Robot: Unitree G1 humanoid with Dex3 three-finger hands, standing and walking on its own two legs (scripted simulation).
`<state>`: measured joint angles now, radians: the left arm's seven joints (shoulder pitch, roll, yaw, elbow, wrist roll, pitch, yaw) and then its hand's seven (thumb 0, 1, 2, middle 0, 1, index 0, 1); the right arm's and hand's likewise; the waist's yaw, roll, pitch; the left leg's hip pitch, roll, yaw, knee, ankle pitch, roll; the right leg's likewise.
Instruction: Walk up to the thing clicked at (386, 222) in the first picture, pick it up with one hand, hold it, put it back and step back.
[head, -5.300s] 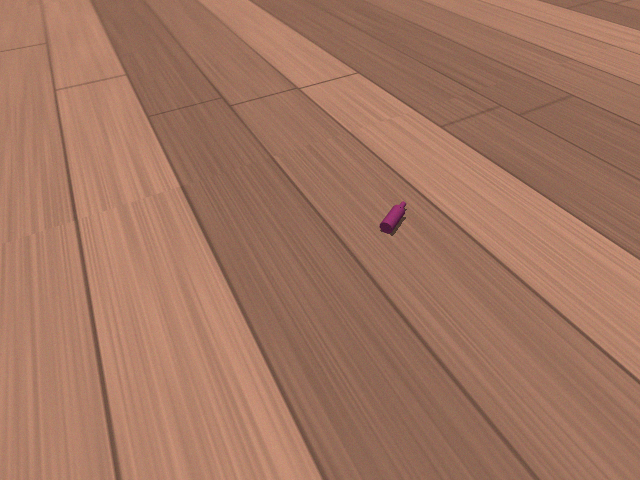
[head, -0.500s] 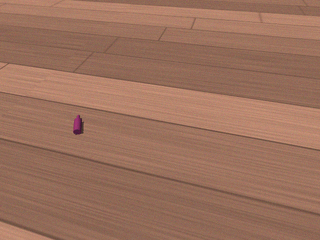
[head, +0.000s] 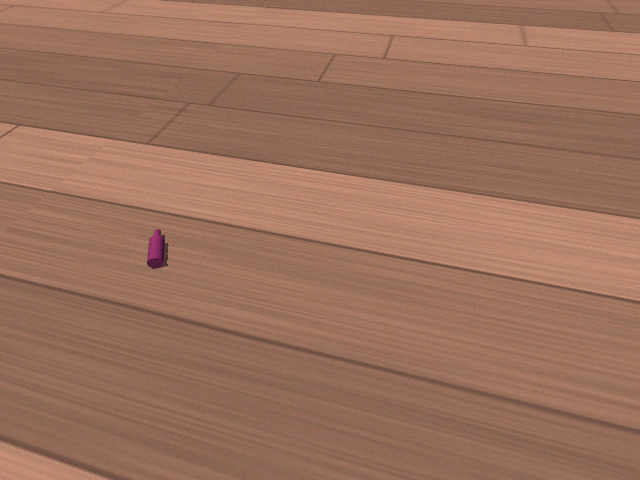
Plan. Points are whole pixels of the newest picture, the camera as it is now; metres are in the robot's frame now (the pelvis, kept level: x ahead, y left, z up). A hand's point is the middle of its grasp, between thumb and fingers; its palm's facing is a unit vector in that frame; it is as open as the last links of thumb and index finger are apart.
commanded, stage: stand
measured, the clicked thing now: (156, 246) +1.20 +0.73 -0.75
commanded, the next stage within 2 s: walk up in 0.36 s
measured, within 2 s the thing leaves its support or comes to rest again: neither
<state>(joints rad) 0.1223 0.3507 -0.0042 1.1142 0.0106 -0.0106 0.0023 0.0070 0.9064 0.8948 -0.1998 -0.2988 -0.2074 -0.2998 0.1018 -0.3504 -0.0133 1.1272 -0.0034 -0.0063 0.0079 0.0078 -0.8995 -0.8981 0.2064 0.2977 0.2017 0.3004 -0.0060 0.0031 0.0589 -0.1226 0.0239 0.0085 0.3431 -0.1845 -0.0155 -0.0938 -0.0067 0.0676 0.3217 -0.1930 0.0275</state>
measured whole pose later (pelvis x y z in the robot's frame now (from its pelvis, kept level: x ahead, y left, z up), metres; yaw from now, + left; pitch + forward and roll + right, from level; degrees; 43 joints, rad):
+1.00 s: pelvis -0.02 -0.01 -0.02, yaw +20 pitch -2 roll +0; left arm 0.16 0.42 0.07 0.88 0.01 0.07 -0.03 0.01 0.91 0.89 -0.20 -0.30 -0.21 -0.30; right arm 0.25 -0.38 -0.05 0.83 -0.02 -0.02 -0.02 0.01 -0.90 -0.90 0.21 0.30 0.20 0.30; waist 0.01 -0.06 0.13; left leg -0.32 -0.01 -0.06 0.64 -0.29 0.00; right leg -0.37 -0.04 0.01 0.93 -0.52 -0.01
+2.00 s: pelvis -0.02 -0.05 -0.01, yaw +35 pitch -2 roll -1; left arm 0.12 0.38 0.02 1.03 0.00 -0.02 -0.01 0.01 0.91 0.89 -0.20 -0.30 -0.21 -0.30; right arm 0.15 -0.35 -0.01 1.03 0.00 0.00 0.02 0.01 -0.90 -0.90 0.21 0.30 0.20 0.30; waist 0.01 0.01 0.07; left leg -0.27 -0.01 -0.11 0.55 -0.23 -0.01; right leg -0.18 -0.05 -0.07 0.50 -0.27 0.03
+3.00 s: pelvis +0.00 -0.06 +0.00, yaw +33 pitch -3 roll +0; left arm 0.10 0.36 0.01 1.13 0.01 -0.01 -0.01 0.01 0.91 0.89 -0.20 -0.30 -0.21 -0.30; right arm 0.10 -0.35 0.00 1.14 0.00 -0.01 0.01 0.01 -0.90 -0.90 0.21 0.30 0.20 0.30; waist 0.00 0.01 0.05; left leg -0.16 0.02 -0.09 0.35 -0.15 -0.04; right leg -0.09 -0.02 -0.06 0.34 -0.20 0.01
